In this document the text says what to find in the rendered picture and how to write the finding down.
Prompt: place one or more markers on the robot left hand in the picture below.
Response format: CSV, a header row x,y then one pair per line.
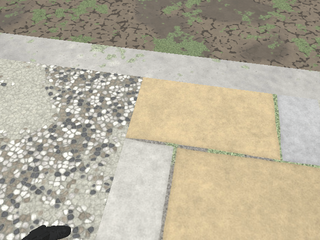
x,y
49,233

